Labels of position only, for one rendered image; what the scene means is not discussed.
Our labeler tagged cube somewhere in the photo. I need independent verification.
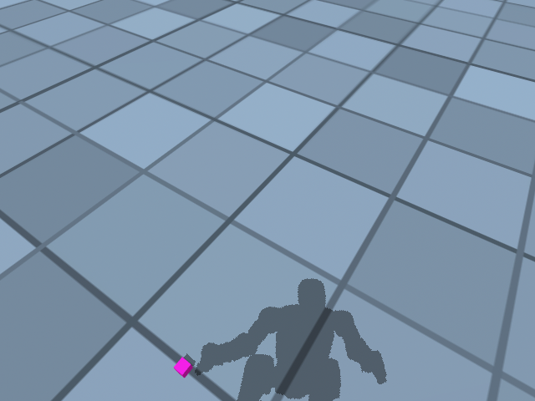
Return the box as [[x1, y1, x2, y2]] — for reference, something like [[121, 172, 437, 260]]
[[174, 357, 193, 378]]

